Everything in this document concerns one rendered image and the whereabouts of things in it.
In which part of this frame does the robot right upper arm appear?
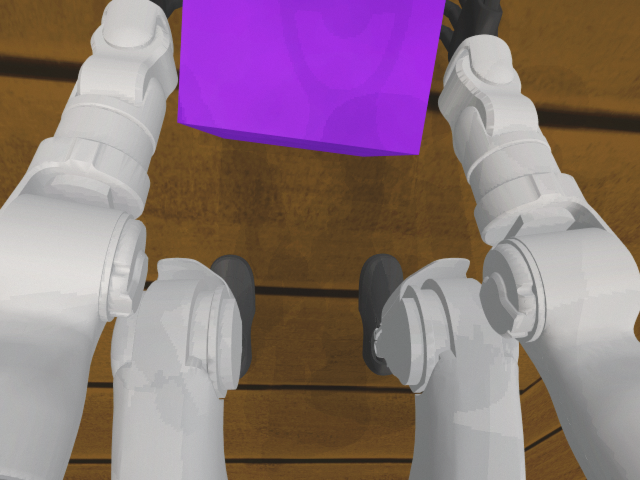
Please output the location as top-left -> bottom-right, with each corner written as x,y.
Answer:
479,228 -> 640,480

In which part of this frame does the robot left upper arm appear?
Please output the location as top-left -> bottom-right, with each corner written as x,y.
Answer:
0,194 -> 148,480

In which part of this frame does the robot left shin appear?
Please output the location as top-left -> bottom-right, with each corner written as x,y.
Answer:
111,258 -> 240,379

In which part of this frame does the right robot forearm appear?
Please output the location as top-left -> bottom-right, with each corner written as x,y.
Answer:
438,34 -> 640,314

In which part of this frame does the robot right thigh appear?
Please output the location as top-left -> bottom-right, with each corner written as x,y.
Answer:
390,278 -> 526,480

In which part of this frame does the robot right hand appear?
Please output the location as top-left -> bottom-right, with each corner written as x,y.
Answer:
439,0 -> 503,62

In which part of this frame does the left robot forearm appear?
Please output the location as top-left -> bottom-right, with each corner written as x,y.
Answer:
0,0 -> 178,219

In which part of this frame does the carton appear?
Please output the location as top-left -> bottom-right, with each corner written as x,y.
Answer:
177,0 -> 446,157

